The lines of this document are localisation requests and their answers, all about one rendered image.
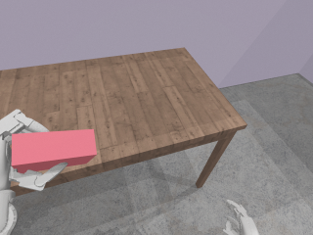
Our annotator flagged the robot left hand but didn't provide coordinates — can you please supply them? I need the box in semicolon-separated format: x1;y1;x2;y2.
0;109;68;192

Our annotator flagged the table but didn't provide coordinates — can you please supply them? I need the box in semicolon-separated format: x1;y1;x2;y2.
0;47;247;197

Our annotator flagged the robot left forearm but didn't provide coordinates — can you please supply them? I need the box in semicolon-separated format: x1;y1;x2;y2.
0;189;20;235

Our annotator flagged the sponge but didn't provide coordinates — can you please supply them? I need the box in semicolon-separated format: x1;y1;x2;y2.
11;129;97;173

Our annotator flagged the robot right hand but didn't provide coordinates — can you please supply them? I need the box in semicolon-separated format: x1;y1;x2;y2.
223;200;260;235

